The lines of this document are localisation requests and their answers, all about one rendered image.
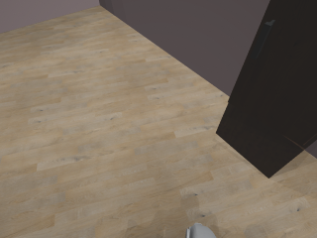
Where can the cupboard door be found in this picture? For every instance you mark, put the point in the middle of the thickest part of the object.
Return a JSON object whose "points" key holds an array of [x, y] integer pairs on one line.
{"points": [[279, 87]]}

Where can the right robot thigh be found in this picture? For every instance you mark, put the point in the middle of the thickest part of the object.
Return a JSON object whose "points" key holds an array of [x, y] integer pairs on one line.
{"points": [[199, 231]]}

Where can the handle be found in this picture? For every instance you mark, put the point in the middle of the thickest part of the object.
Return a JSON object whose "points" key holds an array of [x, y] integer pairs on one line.
{"points": [[261, 39]]}

